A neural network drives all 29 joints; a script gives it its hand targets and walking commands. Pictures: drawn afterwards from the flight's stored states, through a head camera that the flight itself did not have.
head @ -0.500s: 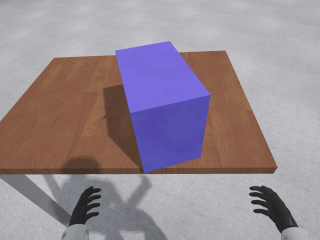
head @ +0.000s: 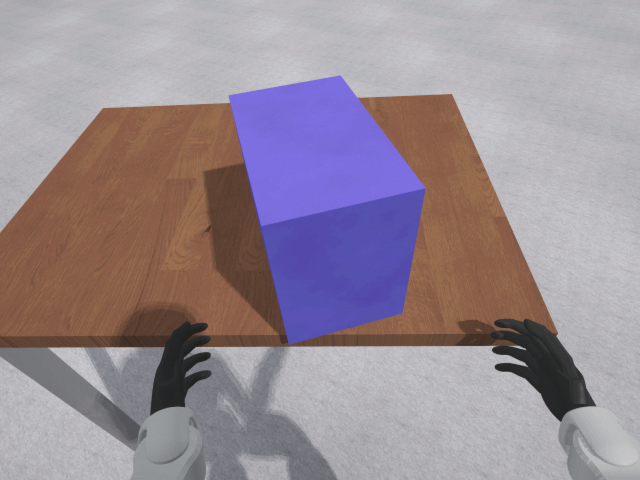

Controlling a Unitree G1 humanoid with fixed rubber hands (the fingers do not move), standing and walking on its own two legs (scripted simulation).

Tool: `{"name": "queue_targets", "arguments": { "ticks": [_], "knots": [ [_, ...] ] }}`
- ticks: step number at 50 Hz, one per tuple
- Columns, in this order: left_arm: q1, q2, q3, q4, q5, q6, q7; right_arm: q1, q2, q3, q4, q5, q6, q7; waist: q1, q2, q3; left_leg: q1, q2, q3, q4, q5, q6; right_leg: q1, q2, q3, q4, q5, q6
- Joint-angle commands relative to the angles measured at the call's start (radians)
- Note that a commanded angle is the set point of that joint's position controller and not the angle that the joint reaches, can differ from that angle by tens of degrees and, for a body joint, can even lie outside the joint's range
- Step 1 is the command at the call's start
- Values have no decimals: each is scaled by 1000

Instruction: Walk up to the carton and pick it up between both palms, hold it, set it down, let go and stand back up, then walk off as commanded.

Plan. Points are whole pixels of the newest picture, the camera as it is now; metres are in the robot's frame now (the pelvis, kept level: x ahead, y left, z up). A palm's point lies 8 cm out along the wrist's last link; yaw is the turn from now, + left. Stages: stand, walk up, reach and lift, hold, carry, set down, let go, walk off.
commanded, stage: reach and lift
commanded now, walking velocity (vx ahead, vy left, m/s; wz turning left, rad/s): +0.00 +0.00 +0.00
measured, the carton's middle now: (315, 204) +0.46 +0.03 +0.11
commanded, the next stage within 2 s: none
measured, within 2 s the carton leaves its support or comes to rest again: neither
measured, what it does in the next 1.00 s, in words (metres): stands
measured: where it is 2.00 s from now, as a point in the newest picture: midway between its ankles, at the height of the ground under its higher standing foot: outside the picture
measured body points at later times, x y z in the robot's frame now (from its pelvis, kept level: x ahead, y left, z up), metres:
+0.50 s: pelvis +0.01 -0.04 +0.00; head +0.03 -0.06 +0.45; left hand +0.27 +0.12 +0.10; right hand +0.29 -0.25 +0.10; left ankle +0.05 +0.16 -0.74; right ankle +0.05 -0.08 -0.74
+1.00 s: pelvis +0.01 -0.04 +0.00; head +0.03 -0.06 +0.45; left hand +0.31 +0.15 +0.15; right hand +0.36 -0.22 +0.16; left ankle +0.05 +0.16 -0.74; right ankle +0.05 -0.08 -0.74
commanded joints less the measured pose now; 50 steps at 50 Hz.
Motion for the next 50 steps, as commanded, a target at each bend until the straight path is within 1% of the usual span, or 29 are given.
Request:
{"name": "queue_targets", "arguments": {
  "ticks": [1,3,6,8,9,11,13,17,18,19,20,23,27,28,31,33,35,37,38,39,40,41,42,44,45,46,47,49,50],
  "knots": [
    [-240,-29,-126,-459,-143,-39,43,-212,-287,-96,-293,134,-52,-6,39,-96,-146,343,24,-8,-106,-181,46,-71,5,32,-249,-166,-27],
    [-217,-43,-139,-503,-133,-36,58,-203,-293,-94,-279,156,-58,-7,41,-63,-164,272,38,5,-123,-132,40,37,44,15,-216,-73,-12],
    [-218,-54,-127,-530,-123,-23,62,-222,-300,-49,-309,191,-57,-14,53,-78,-202,297,19,18,-89,-29,45,50,35,47,-228,-28,-11],
    [-174,-56,-99,-509,-117,-10,53,-199,-271,-13,-336,189,-53,-39,68,-137,-189,280,0,43,-72,33,50,93,20,73,-241,5,12],
    [-206,-50,-99,-509,-114,1,52,-219,-280,-20,-319,189,-40,-48,53,-135,-157,273,4,40,-80,17,53,79,25,81,-240,-14,12],
    [-244,-7,-82,-551,-120,23,49,-269,-273,3,-374,199,-22,-76,67,-109,-177,262,-11,49,-79,24,58,112,16,85,-228,5,15],
    [-300,-2,-35,-558,-125,50,50,-312,-249,11,-451,203,-3,-105,87,-130,-180,225,-15,58,-83,30,64,144,-5,131,-236,10,34],
    [-408,13,25,-569,-134,119,53,-394,-236,18,-459,205,59,-142,93,-113,-194,183,-16,66,-95,8,63,188,-29,185,-256,-71,36],
    [-410,24,54,-568,-137,129,54,-409,-228,23,-498,206,69,-155,103,-148,-207,171,-11,57,-93,26,65,218,-39,202,-251,-45,51],
    [-413,20,60,-588,-137,147,56,-397,-230,22,-502,219,82,-163,94,-131,-209,166,-16,61,-86,35,57,229,-41,213,-251,-41,49],
    [-437,21,68,-566,-146,155,56,-436,-234,14,-498,212,94,-170,97,-157,-212,170,-12,61,-94,34,59,223,-37,199,-248,-39,54],
    [-524,45,137,-532,-143,201,57,-521,-225,43,-492,235,132,-190,114,-126,-248,166,-15,67,-98,47,53,243,-54,224,-250,-31,62],
    [-530,33,220,-494,-125,258,57,-547,-240,57,-428,246,166,-212,123,-164,-258,171,-13,62,-91,87,45,278,-69,237,-245,59,90],
    [-602,39,225,-484,-138,270,40,-624,-226,80,-412,253,179,-214,115,-156,-273,161,-14,59,-89,101,45,294,-77,238,-243,109,92],
    [-580,52,244,-490,-108,311,21,-627,-242,95,-398,289,207,-236,86,-117,-295,210,-20,53,-91,132,30,317,-66,209,-221,266,95],
    [-641,44,238,-498,-115,328,12,-705,-268,71,-370,289,222,-237,78,-92,-302,206,-13,50,-92,130,29,303,-51,190,-221,223,84],
    [-680,49,253,-508,-125,348,10,-769,-277,91,-375,296,233,-238,92,-108,-328,208,-10,51,-80,145,31,305,-45,188,-217,216,79],
    [-742,89,247,-522,-138,360,4,-823,-311,62,-369,291,246,-242,63,-93,-386,218,-14,52,-70,149,27,304,-37,178,-207,227,75],
    [-728,85,276,-491,-127,361,1,-807,-285,80,-340,292,254,-239,80,-100,-348,197,-14,49,-80,136,29,305,-51,191,-219,226,88],
    [-727,79,282,-532,-115,360,2,-809,-284,91,-349,308,247,-241,85,-78,-388,198,-17,52,-72,177,25,346,-50,199,-206,281,81],
    [-746,88,270,-559,-126,354,0,-846,-291,83,-370,317,244,-240,69,-71,-410,200,-20,46,-64,193,22,341,-34,179,-185,325,77],
    [-767,90,280,-535,-126,363,2,-858,-295,69,-327,307,254,-239,58,-66,-413,205,-19,55,-66,163,20,338,-42,194,-201,271,77],
    [-811,90,286,-473,-130,372,0,-920,-299,86,-270,304,269,-242,82,-81,-360,192,-15,50,-70,133,23,306,-42,194,-212,231,77],
    [-839,86,272,-490,-126,374,-3,-944,-302,96,-255,318,273,-231,71,-67,-368,179,-13,52,-66,132,23,314,-40,201,-222,185,72],
    [-850,96,298,-509,-128,377,1,-949,-304,90,-302,330,267,-230,82,-80,-413,169,-13,43,-65,131,23,335,-57,225,-224,185,83],
    [-873,94,280,-506,-134,383,5,-983,-309,90,-290,337,264,-228,85,-54,-436,176,-13,51,-61,161,18,343,-50,216,-214,207,76],
    [-890,104,280,-452,-134,396,3,-1012,-319,82,-261,326,275,-232,77,-68,-389,160,-16,49,-60,115,19,316,-37,207,-221,146,67],
    [-934,111,304,-429,-131,420,10,-1051,-316,98,-202,335,291,-225,101,-71,-384,147,-11,57,-54,91,23,302,-47,233,-230,57,79],
    [-987,118,286,-370,-135,418,8,-1116,-313,95,-158,325,292,-222,98,-75,-360,119,-14,54,-66,43,29,278,-42,225,-241,-12,71]
  ]
}}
